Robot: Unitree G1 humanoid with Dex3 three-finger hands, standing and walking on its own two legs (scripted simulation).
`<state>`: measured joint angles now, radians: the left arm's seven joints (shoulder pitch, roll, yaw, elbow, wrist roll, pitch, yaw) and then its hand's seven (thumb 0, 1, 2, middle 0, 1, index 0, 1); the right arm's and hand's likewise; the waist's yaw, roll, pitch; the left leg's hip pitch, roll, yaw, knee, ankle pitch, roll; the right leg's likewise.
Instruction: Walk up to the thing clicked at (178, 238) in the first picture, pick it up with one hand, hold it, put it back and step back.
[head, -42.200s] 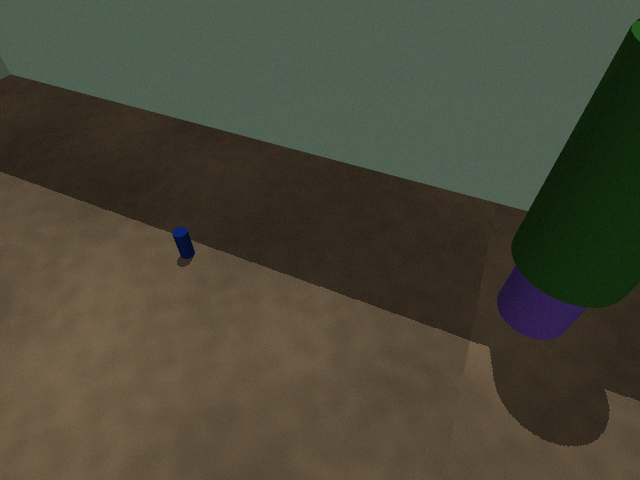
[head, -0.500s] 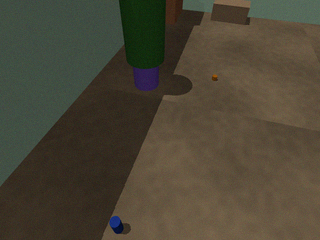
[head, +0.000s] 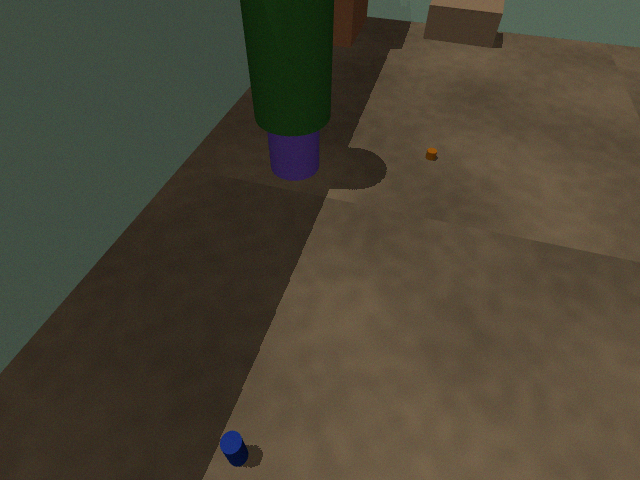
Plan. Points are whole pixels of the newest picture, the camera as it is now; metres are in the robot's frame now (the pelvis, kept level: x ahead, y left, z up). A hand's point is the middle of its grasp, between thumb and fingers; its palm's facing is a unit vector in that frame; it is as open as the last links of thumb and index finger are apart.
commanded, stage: stand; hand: left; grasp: from above
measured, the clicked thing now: (234, 449) +0.36 +0.23 -0.72
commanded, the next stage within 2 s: rise first in 0.04 s
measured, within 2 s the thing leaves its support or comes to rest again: neither
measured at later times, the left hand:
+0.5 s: hand out of the picture +0.14 +0.26 -0.18, palm faces -0.07 -0.92 -0.39, open 11.2 cm
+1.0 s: hand out of the picture +0.11 +0.28 -0.29, palm faces -0.29 -0.78 -0.56, open 14.1 cm
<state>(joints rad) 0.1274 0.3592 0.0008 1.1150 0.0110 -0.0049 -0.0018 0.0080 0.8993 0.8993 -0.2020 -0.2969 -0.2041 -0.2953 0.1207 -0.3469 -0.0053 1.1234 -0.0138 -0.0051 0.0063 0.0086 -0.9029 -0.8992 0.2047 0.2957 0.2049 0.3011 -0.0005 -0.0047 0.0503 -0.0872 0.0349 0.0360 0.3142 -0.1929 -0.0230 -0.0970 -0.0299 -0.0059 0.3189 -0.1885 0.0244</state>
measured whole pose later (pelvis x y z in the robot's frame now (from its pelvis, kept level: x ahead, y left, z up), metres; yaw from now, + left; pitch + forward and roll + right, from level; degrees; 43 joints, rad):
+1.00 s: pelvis -0.03 +0.01 -0.14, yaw +1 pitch +23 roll -2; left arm 0.16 0.35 0.12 0.54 0.43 0.11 0.04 0.00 -0.52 0.95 -0.08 -1.09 -0.09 -1.08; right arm 0.15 -0.24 -0.03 0.54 0.00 -0.16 0.01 0.01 -0.90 -0.90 0.20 0.30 0.20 0.30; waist -0.02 0.00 -0.16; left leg -1.18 0.03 -0.03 1.37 -0.60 -0.01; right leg -1.15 -0.04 -0.03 1.32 -0.58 0.04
